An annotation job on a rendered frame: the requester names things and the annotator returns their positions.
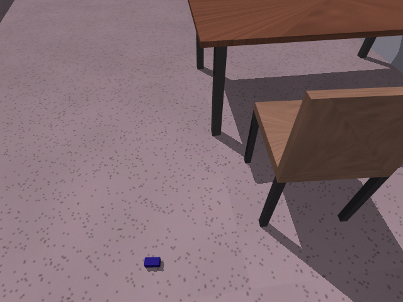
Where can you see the chair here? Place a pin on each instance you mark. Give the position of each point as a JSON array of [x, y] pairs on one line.
[[330, 135]]

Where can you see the table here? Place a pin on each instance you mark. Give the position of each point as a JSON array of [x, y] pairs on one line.
[[224, 23]]

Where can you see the small box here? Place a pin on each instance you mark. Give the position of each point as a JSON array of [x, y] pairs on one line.
[[152, 262]]

